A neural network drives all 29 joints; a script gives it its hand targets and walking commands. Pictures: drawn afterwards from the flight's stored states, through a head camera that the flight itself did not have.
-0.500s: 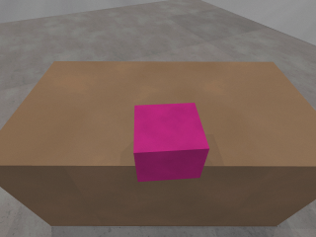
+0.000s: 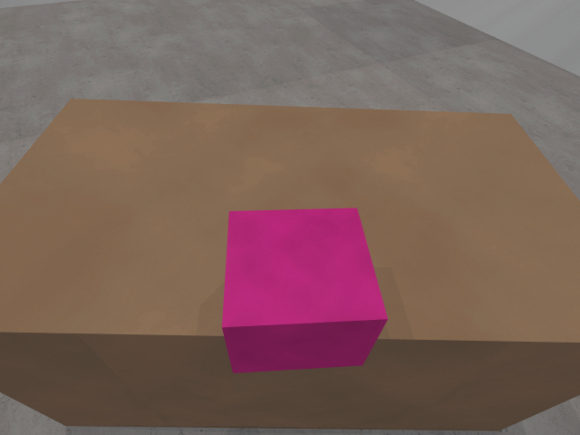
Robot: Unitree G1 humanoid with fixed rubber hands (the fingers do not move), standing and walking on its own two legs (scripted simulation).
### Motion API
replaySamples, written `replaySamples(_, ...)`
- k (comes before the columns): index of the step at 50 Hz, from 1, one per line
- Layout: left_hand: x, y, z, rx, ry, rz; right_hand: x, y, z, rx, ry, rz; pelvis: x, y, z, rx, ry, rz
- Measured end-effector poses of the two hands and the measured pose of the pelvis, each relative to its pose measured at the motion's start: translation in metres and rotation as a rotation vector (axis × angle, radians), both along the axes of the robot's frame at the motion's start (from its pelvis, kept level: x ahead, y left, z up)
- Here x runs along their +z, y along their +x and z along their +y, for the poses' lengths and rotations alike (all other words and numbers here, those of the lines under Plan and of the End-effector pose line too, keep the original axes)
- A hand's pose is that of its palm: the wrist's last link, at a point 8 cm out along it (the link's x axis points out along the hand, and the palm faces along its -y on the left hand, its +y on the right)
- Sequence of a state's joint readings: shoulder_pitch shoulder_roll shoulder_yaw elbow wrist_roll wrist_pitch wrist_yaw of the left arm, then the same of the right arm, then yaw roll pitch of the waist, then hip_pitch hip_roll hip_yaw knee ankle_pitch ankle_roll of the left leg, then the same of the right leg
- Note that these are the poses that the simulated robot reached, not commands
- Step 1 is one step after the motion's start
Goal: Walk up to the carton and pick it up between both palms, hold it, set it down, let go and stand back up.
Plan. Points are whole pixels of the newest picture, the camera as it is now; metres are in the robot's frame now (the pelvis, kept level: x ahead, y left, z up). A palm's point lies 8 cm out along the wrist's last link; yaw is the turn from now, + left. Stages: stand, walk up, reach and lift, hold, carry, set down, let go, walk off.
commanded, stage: walk up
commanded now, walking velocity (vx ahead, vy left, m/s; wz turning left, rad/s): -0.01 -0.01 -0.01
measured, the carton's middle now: (296, 288) +0.35 +0.01 +0.00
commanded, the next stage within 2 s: none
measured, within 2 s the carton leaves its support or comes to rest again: neither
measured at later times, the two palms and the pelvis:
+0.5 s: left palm out of the picture -0.04 +0.16 -0.13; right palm out of the picture -0.04 -0.21 -0.14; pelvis +0.02 -0.03 +0.02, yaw +0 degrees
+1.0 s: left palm out of the picture -0.04 +0.28 -0.16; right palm out of the picture +0.03 -0.18 -0.12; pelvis -0.03 +0.04 +0.00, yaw +2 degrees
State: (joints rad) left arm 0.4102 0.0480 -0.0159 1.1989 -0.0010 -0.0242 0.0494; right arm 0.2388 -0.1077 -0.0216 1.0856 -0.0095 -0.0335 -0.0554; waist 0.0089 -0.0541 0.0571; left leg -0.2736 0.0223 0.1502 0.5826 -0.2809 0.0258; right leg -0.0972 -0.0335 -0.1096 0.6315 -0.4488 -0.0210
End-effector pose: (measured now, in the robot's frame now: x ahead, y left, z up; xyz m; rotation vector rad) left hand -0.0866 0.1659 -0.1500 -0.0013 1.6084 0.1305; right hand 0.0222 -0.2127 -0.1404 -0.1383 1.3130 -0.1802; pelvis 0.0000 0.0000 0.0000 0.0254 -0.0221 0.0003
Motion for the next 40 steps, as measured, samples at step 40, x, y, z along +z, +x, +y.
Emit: replaySamples(40, 0.013, 0.033, 0.067, 0.013, 0.188, -0.113, -0.001, 0.015, -0.003, 0.034, -0.023, 0.049, 0.004, -0.014, 0.015, 0.071, -0.014, 0.031)
